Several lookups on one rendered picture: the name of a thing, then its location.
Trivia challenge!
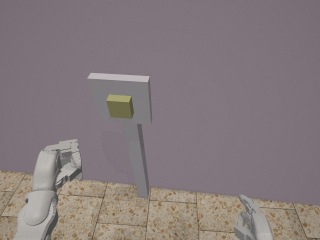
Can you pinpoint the right robot hand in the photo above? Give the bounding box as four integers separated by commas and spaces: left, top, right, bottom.
234, 194, 274, 240

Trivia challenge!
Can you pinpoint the robot left forearm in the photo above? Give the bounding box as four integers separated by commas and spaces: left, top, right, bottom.
13, 189, 59, 240

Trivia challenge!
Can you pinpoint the left robot hand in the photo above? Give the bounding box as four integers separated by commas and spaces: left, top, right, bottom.
32, 139, 83, 193

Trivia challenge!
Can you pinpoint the button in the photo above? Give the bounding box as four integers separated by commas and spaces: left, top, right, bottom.
106, 94, 134, 119

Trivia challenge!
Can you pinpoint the panel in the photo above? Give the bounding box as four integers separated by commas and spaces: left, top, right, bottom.
87, 73, 153, 199

